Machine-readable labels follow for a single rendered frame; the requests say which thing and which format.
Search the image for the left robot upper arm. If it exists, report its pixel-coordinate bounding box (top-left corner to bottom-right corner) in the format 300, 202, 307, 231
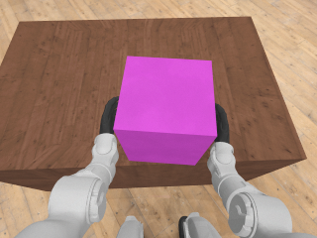
14, 176, 107, 238

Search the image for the carton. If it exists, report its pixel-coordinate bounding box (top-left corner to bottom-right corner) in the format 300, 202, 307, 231
113, 56, 218, 166

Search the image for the left robot forearm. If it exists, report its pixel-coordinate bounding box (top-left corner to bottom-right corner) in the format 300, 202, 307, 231
48, 133, 119, 214

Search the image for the right robot upper arm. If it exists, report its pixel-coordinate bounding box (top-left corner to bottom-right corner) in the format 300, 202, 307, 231
228, 191, 317, 238

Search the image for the right robot shin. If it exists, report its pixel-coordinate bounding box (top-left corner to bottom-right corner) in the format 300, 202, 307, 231
184, 212, 200, 237

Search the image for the robot right hand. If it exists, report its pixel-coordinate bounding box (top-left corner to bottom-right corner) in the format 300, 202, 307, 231
214, 103, 230, 144

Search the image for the robot right thigh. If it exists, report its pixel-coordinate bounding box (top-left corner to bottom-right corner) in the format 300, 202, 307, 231
183, 216, 222, 238

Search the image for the robot left hand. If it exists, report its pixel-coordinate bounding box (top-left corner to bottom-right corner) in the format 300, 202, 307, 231
99, 96, 120, 135

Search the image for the pedestal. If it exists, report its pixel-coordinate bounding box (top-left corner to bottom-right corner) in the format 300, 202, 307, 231
0, 16, 307, 191

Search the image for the right robot forearm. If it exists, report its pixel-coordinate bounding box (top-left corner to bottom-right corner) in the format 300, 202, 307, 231
207, 142, 292, 231

